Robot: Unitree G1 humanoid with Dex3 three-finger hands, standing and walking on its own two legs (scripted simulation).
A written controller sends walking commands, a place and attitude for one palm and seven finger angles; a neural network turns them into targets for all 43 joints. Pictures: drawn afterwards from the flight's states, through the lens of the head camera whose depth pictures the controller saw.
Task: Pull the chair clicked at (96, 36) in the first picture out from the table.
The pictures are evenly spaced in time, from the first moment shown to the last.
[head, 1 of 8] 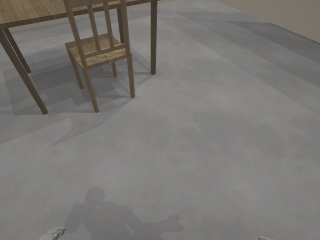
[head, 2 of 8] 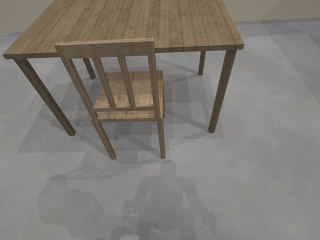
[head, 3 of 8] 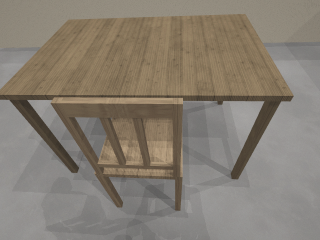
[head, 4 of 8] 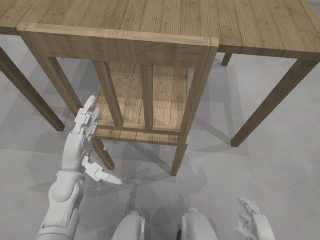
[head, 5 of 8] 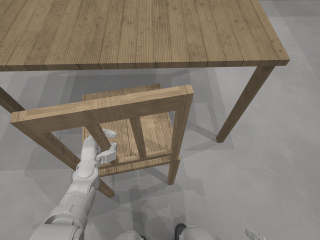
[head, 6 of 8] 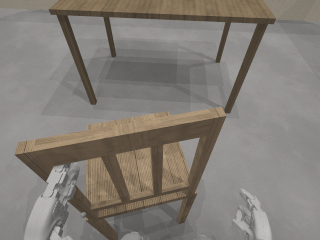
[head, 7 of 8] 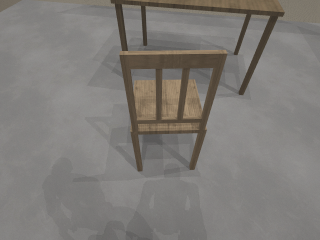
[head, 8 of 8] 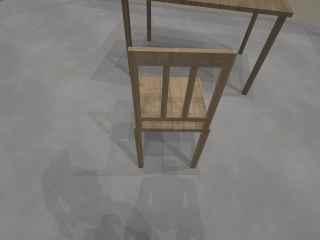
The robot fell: no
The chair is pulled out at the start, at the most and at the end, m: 0.00 0.69 0.69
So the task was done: yes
